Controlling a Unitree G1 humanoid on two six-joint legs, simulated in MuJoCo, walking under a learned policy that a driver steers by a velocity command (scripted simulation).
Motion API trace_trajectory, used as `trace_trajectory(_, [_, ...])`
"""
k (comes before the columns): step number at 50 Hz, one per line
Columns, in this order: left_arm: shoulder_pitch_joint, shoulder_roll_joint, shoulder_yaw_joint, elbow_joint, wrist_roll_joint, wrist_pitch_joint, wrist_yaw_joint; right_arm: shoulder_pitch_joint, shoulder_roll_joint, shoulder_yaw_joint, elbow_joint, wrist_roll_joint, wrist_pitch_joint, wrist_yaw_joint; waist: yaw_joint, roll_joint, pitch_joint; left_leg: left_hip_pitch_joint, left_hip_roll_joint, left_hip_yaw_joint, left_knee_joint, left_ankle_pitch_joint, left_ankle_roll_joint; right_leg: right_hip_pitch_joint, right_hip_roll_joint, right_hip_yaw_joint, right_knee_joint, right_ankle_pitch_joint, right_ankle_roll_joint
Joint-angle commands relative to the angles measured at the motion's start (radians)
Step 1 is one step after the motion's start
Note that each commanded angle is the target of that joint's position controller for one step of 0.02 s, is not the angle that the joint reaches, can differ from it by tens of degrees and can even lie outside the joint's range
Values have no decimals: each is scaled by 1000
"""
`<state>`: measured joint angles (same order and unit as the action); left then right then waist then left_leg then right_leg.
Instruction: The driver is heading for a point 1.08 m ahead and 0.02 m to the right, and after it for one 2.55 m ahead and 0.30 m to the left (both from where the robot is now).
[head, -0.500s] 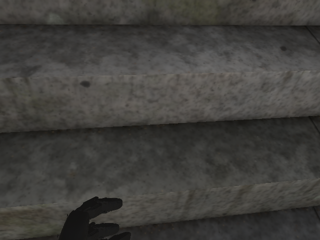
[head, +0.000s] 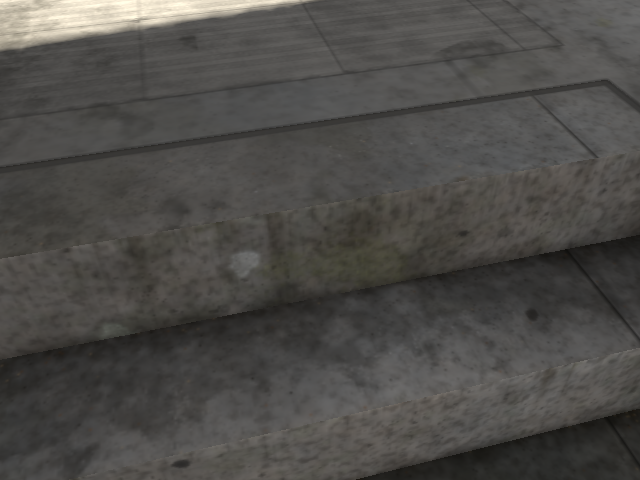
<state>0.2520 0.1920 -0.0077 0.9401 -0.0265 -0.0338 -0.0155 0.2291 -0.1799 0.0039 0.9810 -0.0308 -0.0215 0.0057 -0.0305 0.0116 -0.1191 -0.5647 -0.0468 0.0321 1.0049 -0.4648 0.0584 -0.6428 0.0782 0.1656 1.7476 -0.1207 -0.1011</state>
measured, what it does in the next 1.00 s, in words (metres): climbs: right foot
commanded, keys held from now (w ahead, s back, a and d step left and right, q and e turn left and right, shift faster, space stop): no key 0.68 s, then w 0.32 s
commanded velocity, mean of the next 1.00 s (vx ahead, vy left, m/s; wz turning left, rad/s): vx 0.09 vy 0.00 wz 0.00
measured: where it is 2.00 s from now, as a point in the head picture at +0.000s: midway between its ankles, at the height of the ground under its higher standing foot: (471, 349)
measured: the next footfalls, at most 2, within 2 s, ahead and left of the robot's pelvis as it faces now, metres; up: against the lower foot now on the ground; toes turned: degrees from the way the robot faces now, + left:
right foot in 0.30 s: +0.17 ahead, -0.17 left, +0.00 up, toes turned -2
right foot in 1.22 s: +0.41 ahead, -0.27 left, +0.20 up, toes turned -8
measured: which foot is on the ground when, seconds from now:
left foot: down 0.00-1.00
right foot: up 0.00-0.28, down 0.30-0.92, up 0.94-1.00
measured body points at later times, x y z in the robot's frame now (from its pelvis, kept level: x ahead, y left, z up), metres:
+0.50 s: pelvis +0.09 -0.07 +0.06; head +0.09 -0.08 +0.51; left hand +0.17 +0.15 -0.08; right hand +0.09 -0.28 -0.11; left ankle +0.04 +0.09 -0.67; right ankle +0.13 -0.17 -0.68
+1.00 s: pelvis +0.15 -0.06 +0.05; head +0.15 -0.05 +0.50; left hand +0.23 +0.18 -0.09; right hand +0.11 -0.30 -0.10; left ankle +0.04 +0.09 -0.68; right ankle +0.11 -0.16 -0.61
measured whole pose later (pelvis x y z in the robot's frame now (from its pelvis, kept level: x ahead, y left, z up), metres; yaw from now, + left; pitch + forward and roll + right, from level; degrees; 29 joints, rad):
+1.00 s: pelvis +0.15 -0.06 +0.05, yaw +0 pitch +4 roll +1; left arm 0.24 0.21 0.01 0.94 -0.02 0.01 -0.01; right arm 0.37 -0.19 -0.01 1.09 -0.03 -0.04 -0.04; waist -0.06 -0.02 -0.09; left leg -0.15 0.04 0.02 0.51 -0.44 -0.01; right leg -0.56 -0.02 -0.05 1.13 -0.42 0.01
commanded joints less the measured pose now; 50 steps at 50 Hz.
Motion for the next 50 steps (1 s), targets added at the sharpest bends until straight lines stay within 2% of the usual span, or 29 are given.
trace_trajectory(1, [71,-76,-26,-60,-5,-21,-3,-9,153,43,6,0,-3,15,78,-17,149,14,183,-343,-406,167,106,-201,20,116,107,39,5])
trace_trajectory(3, [111,-58,-19,-36,-6,0,5,-23,151,50,-5,-13,-5,12,104,20,120,19,166,-242,-391,264,124,-168,14,88,16,136,45])
trace_trajectory(4, [111,-56,-19,-38,6,7,4,-18,135,50,-14,-12,-9,12,103,24,100,20,164,-222,-397,315,144,-132,5,67,-15,176,65])
trace_trajectory(5, [96,-56,-22,-53,20,6,6,0,90,42,-4,-12,-15,6,107,83,78,67,165,-207,-429,348,161,-149,-14,5,-93,148,91])
trace_trajectory(7, [15,-51,-21,-86,23,18,26,36,52,29,-19,-23,-13,-24,74,153,69,129,202,-269,-442,359,190,-181,-73,-7,-198,78,135])
trace_trajectory(9, [-28,-38,-16,-116,12,29,35,59,12,8,-40,-24,6,-62,40,169,54,238,238,-356,-444,308,212,-263,-122,-48,-256,45,188])
trace_trajectory(10, [-45,-67,-31,-139,17,37,38,33,-39,-11,-64,6,26,-78,48,150,64,233,193,-302,-486,248,187,-196,-147,-158,-557,-99,209])
trace_trajectory(11, [-149,-109,-55,-172,18,52,46,42,-25,-12,-83,15,47,-97,9,146,99,172,165,-279,-533,230,141,-48,-148,-203,-913,-359,215])
trace_trajectory(12, [-115,-125,-55,-147,3,72,52,94,-26,-15,-66,22,60,-100,12,160,93,143,144,-243,-515,248,131,133,-100,-304,-1137,-309,203])
trace_trajectory(13, [-101,-69,-27,-72,-9,94,57,184,-20,-13,-43,-15,26,-76,-34,147,74,55,204,-268,-584,278,166,352,-26,-375,-1132,-248,190])
trace_trajectory(14, [-5,-33,-13,-19,13,105,58,140,-42,-9,-31,-27,-6,-54,19,179,100,10,219,-283,-565,261,151,435,-86,-262,-1142,-73,140])
trace_trajectory(15, [93,-7,-8,8,28,104,54,98,-23,-8,-16,-8,-21,-36,67,110,87,8,155,-220,-417,173,99,491,-181,-112,-1248,61,98])
trace_trajectory(16, [94,30,-7,4,70,102,55,196,47,-1,9,16,-28,-20,-13,-108,15,9,99,-137,-378,146,34,567,-268,55,-1321,32,4])
trace_trajectory(17, [29,-18,-17,-7,76,98,52,203,52,1,40,30,-18,-21,-22,-161,46,102,120,-105,-435,152,-7,464,-280,96,-1394,-99,-49])
trace_trajectory(18, [-54,-35,-16,-25,53,94,51,186,36,1,61,34,-8,-33,-24,-96,127,165,105,-83,-518,195,-26,389,-228,15,-1412,-147,-37])
trace_trajectory(19, [-70,14,1,-20,30,88,55,157,15,0,75,19,3,-43,-12,-72,160,203,82,-59,-526,176,-24,351,-196,-38,-1401,-147,-13])
trace_trajectory(21, [-57,19,8,-16,30,91,50,168,-5,-6,96,6,13,-51,-1,-92,134,220,92,-59,-554,179,-22,422,-189,-38,-1422,-118,-1])
trace_trajectory(25, [-18,16,10,-19,40,91,55,129,-50,-15,124,17,3,-46,26,-111,79,233,108,-71,-602,230,-23,536,-176,-61,-1407,93,4])
trace_trajectory(29, [-18,26,16,-24,33,86,61,127,-40,-12,146,12,3,-43,19,-64,47,258,113,-57,-606,238,-33,571,-174,-74,-1397,180,-7])
trace_trajectory(34, [-21,31,19,-37,34,88,63,120,-54,-13,161,13,4,-43,19,-29,56,268,119,-44,-606,247,-40,566,-166,-91,-1390,193,-13])
trace_trajectory(36, [17,88,43,-26,22,95,66,115,-69,-17,163,20,3,-42,30,-54,51,217,83,2,-529,101,-12,570,-174,-57,-1412,-128,-56])
trace_trajectory(38, [11,102,52,-33,26,99,61,109,-60,-15,156,24,-3,-35,31,-52,102,156,79,18,-476,58,28,491,-209,12,-1450,-404,-95])
trace_trajectory(41, [11,101,58,-29,19,91,55,124,-55,-4,142,9,-9,-29,18,-75,134,177,79,21,-455,60,67,386,-223,35,-1442,-448,-103])
trace_trajectory(43, [-69,79,51,-59,11,77,46,166,-79,-4,138,10,-14,-27,-22,-30,138,288,105,-17,-527,65,103,259,-170,-52,-1350,-376,-64])
trace_trajectory(45, [-147,36,30,-93,11,45,33,200,-134,-17,130,7,-18,-36,-50,124,151,408,185,-166,-631,83,151,79,-76,-211,-1137,-221,14])
trace_trajectory(46, [-145,10,16,-95,12,30,23,204,-164,-27,120,4,-15,-37,-53,205,153,511,249,-273,-675,192,193,-39,-39,-280,-1003,-139,45])
trace_trajectory(47, [-178,-3,7,-96,20,16,10,268,-186,-42,123,7,-16,-41,-89,232,145,588,335,-377,-709,286,237,-134,-57,-288,-870,-160,77])
trace_trajectory(48, [-190,-6,1,-96,17,5,-4,313,-201,-53,132,6,-18,-47,-108,232,140,622,423,-464,-740,372,280,-212,-99,-263,-656,-234,103])
trace_trajectory(50, [-231,8,-1,-159,-1,-6,-9,296,-197,-50,110,-2,-29,-71,-94,237,174,711,505,-487,-753,617,301,-515,-158,-121,20,-498,162])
